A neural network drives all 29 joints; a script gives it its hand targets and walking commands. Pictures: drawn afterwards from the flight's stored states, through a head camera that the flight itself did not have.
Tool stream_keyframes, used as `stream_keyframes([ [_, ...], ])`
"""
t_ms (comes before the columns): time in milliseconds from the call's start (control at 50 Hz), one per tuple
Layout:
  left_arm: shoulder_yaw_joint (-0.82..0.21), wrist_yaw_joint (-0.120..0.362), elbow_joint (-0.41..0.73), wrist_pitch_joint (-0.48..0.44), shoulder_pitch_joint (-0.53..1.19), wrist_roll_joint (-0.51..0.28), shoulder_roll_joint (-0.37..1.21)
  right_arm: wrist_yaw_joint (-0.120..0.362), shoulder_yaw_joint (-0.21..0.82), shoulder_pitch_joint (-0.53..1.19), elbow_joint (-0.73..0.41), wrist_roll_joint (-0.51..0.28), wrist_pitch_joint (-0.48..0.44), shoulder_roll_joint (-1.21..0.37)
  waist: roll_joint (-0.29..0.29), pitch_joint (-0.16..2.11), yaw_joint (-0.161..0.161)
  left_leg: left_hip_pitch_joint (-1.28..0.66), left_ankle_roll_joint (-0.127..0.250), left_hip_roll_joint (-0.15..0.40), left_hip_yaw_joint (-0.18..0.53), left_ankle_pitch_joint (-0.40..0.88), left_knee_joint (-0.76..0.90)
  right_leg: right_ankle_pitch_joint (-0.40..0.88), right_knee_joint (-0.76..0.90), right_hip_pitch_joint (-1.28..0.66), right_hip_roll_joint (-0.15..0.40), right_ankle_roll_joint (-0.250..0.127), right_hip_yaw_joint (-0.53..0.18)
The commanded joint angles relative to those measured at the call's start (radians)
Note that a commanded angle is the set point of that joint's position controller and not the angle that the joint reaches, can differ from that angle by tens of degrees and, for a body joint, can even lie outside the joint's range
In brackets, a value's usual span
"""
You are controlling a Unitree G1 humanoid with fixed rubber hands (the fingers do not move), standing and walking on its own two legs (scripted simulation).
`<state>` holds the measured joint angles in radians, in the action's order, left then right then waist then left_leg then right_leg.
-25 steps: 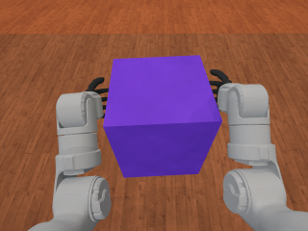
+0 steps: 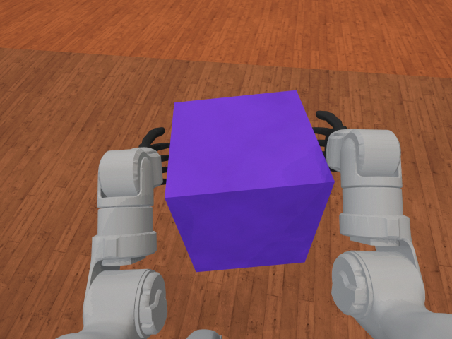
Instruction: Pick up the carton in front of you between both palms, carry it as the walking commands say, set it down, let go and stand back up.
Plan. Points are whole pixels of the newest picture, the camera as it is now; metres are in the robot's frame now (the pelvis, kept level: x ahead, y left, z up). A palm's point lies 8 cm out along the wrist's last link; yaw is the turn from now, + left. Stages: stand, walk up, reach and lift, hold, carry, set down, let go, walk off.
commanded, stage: carry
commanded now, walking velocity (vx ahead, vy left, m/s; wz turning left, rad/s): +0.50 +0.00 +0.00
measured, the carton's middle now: (243, 186) +0.37 +0.03 +0.07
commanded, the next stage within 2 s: none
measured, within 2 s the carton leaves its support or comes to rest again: neither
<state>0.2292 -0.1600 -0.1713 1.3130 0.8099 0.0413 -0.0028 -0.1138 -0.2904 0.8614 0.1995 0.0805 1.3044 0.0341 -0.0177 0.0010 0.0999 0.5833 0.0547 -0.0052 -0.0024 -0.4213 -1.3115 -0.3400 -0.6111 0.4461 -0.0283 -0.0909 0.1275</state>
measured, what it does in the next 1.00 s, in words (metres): climbs: left foot, then right foot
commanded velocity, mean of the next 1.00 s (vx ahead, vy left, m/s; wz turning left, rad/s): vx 0.50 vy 0.00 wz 0.00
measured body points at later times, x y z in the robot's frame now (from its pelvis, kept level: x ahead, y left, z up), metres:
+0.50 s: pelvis +0.28 +0.04 +0.03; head +0.32 +0.05 +0.48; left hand +0.69 +0.16 +0.19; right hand +0.66 -0.15 +0.20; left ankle +0.26 +0.12 -0.70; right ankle +0.36 -0.09 -0.63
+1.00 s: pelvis +0.60 +0.06 +0.05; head +0.61 +0.06 +0.50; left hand +0.99 +0.21 +0.22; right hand +0.99 -0.09 +0.23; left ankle +0.68 +0.13 -0.66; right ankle +0.48 -0.07 -0.64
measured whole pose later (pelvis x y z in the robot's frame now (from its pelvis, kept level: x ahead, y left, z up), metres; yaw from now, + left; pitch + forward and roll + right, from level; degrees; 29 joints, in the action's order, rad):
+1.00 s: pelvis +0.60 +0.06 +0.05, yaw -1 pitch +4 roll +1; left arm 0.26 -0.16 -0.14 1.33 0.87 0.02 -0.05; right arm -0.12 -0.28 0.91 0.18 0.10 1.29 0.01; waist 0.03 0.05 0.01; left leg 0.55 0.06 -0.02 -0.14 -0.31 -0.71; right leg -0.55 -0.91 0.31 0.08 0.00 0.03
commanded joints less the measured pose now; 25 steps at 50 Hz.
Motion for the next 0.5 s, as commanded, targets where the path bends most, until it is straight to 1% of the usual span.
stream_keyframes([
  [0, -0.593, 0.264, 0.264, -0.04, 0.968, -0.554, 1.162, 0.169, 0.526, 0.705, -0.135, -0.375, -0.019, -1.054, 0.135, 0.528, -0.04, 0.192, -0.003, 0.043, 0.007, 0.001, 0.084, 0.238, 0.185, -0.527, 0.281, -0.157, -0.426],
  [20, -0.585, 0.258, 0.277, -0.032, 0.957, -0.535, 1.144, 0.16, 0.531, 0.683, -0.134, -0.351, -0.018, -1.035, 0.147, 0.513, -0.032, 0.195, -0.007, 0.044, -0.01, -0.005, 0.148, 0.254, 0.203, -0.527, 0.283, -0.172, -0.406],
  [40, -0.6, 0.256, 0.285, -0.026, 0.921, -0.532, 1.118, 0.159, 0.535, 0.659, -0.139, -0.353, -0.011, -1.034, 0.117, 0.521, -0.035, 0.197, -0.013, 0.041, -0.024, -0.025, 0.222, 0.232, 0.208, -0.545, 0.286, -0.171, -0.386],
  [60, -0.603, 0.254, 0.289, -0.02, 0.941, -0.537, 1.117, 0.156, 0.544, 0.679, -0.164, -0.348, -0.009, -1.007, 0.101, 0.51, -0.016, 0.171, -0.018, 0.038, -0.035, -0.022, 0.33, 0.253, 0.215, -0.53, 0.272, -0.17, -0.339],
  [80, -0.592, 0.253, 0.313, -0.017, 0.941, -0.527, 1.078, 0.154, 0.549, 0.647, -0.119, -0.347, 0.004, -1.004, 0.142, 0.485, -0.015, 0.141, -0.023, 0.036, -0.069, 0.009, 0.41, 0.284, 0.211, -0.502, 0.265, -0.159, -0.3],
  [100, -0.593, 0.255, 0.256, -0.005, 0.898, -0.519, 1.08, 0.154, 0.555, 0.612, -0.091, -0.338, 0.006, -0.991, 0.119, 0.492, -0.015, 0.074, -0.024, 0.025, -0.078, 0.029, 0.493, 0.299, 0.205, -0.484, 0.241, -0.146, -0.253],
  [120, -0.581, 0.254, 0.238, -0.002, 0.879, -0.498, 1.057, 0.161, 0.551, 0.581, -0.067, -0.329, 0.013, -0.992, 0.155, 0.49, -0.013, 0.024, -0.023, 0.004, -0.122, 0.078, 0.548, 0.357, 0.193, -0.473, 0.239, -0.119, -0.217],
  [140, -0.567, 0.261, 0.177, 0.004, 0.843, -0.468, 1.051, 0.166, 0.554, 0.581, -0.036, -0.328, 0.018, -0.991, 0.202, 0.465, -0.023, -0.005, -0.017, -0.006, -0.146, 0.105, 0.606, 0.402, 0.185, -0.463, 0.227, -0.103, -0.189],
  [160, -0.561, 0.261, 0.149, 0.007, 0.81, -0.457, 1.033, 0.179, 0.555, 0.583, -0.034, -0.349, 0.023, -1.003, 0.166, 0.465, -0.037, -0.12, -0.009, -0.035, -0.182, 0.135, 0.685, 0.414, 0.148, -0.417, 0.224, -0.079, -0.159],
  [180, -0.562, 0.263, 0.111, 0.004, 0.807, -0.44, 1.043, 0.186, 0.559, 0.597, 0.001, -0.345, 0.023, -1.001, 0.162, 0.485, -0.088, -0.296, -0.004, -0.065, -0.213, 0.193, 0.784, 0.499, 0.048, -0.35, 0.192, -0.048, -0.105],
  [200, -0.553, 0.267, 0.074, 0.007, 0.799, -0.436, 1.052, 0.194, 0.539, 0.561, 0.037, -0.357, 0.021, -1.009, 0.107, 0.554, -0.144, -0.571, 0.029, -0.044, -0.166, 0.192, 0.774, 0.532, -0.113, -0.214, 0.165, -0.001, -0.042],
  [220, -0.549, 0.272, 0.055, 0.007, 0.8, -0.42, 1.058, 0.201, 0.543, 0.573, 0.03, -0.355, 0.011, -1.004, -0.051, 0.624, -0.197, -0.796, 0.116, 0.174, 0.188, 0.028, 0.814, 0.269, -0.359, 0.016, 0.115, 0.06, -0.005],
  [240, -0.521, 0.28, 0.013, 0.006, 0.817, -0.423, 1.062, 0.204, 0.524, 0.6, 0.078, -0.357, 0.005, -0.995, -0.307, 0.544, -0.19, -0.886, 0.209, 0.351, 0.599, 0.029, 0.954, -0.184, -0.549, 0.31, -0.025, 0.073, -0.05],
  [260, -0.522, 0.276, 0.037, 0.0, 0.855, -0.421, 1.066, 0.211, 0.526, 0.616, 0.055, -0.377, -0.007, -1.041, -0.237, 0.503, -0.194, -0.865, 0.268, 0.346, 0.679, 0.128, 0.958, -0.208, -0.689, 0.392, 0.003, 0.045, -0.139],
  [280, -0.526, 0.267, 0.063, -0.012, 0.846, -0.421, 1.07, 0.221, 0.558, 0.672, -0.001, -0.416, -0.009, -1.083, -0.159, 0.502, -0.175, -0.835, 0.252, 0.34, 0.581, 0.257, 0.895, -0.172, -0.782, 0.429, 0.037, 0.038, -0.168],
  [300, -0.517, 0.257, 0.057, -0.014, 0.818, -0.409, 1.089, 0.231, 0.596, 0.713, -0.047, -0.457, -0.015, -1.13, -0.047, 0.479, -0.164, -0.783, 0.214, 0.315, 0.462, 0.312, 0.89, -0.133, -0.766, 0.442, 0.072, 0.036, -0.161],
  [320, -0.486, 0.252, 0.027, -0.011, 0.809, -0.388, 1.076, 0.235, 0.617, 0.796, -0.092, -0.489, -0.019, -1.136, 0.002, 0.453, -0.164, -0.737, 0.186, 0.299, 0.427, 0.317, 0.895, -0.11, -0.724, 0.439, 0.079, 0.04, -0.15],
  [340, -0.475, 0.244, 0.041, -0.016, 0.786, -0.368, 1.065, 0.238, 0.63, 0.807, -0.12, -0.506, -0.019, -1.154, 0.031, 0.467, -0.143, -0.691, 0.167, 0.293, 0.362, 0.305, 0.912, -0.087, -0.694, 0.396, 0.099, 0.043, -0.153],
  [360, -0.472, 0.231, 0.065, -0.022, 0.788, -0.363, 1.06, 0.24, 0.654, 0.857, -0.179, -0.548, -0.027, -1.173, 0.03, 0.48, -0.129, -0.654, 0.147, 0.269, 0.314, 0.269, 0.925, -0.062, -0.666, 0.358, 0.092, 0.047, -0.133],
  [380, -0.479, 0.224, 0.118, -0.024, 0.813, -0.369, 1.056, 0.239, 0.66, 0.911, -0.227, -0.573, -0.027, -1.173, -0.03, 0.468, -0.137, -0.611, 0.163, 0.268, 0.296, 0.236, 0.946, -0.06, -0.64, 0.347, 0.089, 0.05, -0.119],
  [400, -0.492, 0.212, 0.131, -0.019, 0.818, -0.362, 1.052, 0.231, 0.66, 0.895, -0.224, -0.566, -0.022, -1.162, -0.075, 0.46, -0.147, -0.624, 0.17, 0.261, 0.257, 0.22, 0.959, -0.074, -0.568, 0.359, 0.09, 0.051, -0.107],
  [420, -0.476, 0.2, 0.133, -0.014, 0.805, -0.358, 1.011, 0.228, 0.652, 0.877, -0.204, -0.585, -0.014, -1.151, -0.082, 0.447, -0.158, -0.635, 0.18, 0.265, 0.243, 0.282, 0.967, -0.071, -0.51, 0.373, 0.092, 0.055, -0.093],
  [440, -0.485, 0.194, 0.106, -0.004, 0.77, -0.351, 1.026, 0.227, 0.627, 0.822, -0.197, -0.546, -0.008, -1.111, -0.098, 0.461, -0.158, -0.623, 0.176, 0.253, 0.204, 0.324, 0.961, -0.06, -0.445, 0.328, 0.1, 0.056, -0.093],
  [460, -0.477, 0.189, 0.113, 0.0, 0.751, -0.325, 0.99, 0.228, 0.63, 0.785, -0.158, -0.55, 0.003, -1.119, -0.076, 0.467, -0.17, -0.638, 0.168, 0.24, 0.164, 0.337, 0.953, -0.072, -0.355, 0.304, 0.087, 0.061, -0.066],
  [480, -0.501, 0.188, 0.135, 0.002, 0.769, -0.332, 0.995, 0.234, 0.623, 0.769, -0.142, -0.543, 0.003, -1.122, -0.105, 0.444, -0.168, -0.634, 0.159, 0.24, 0.142, 0.419, 0.955, -0.041, -0.282, 0.283, 0.083, 0.055, -0.058],
])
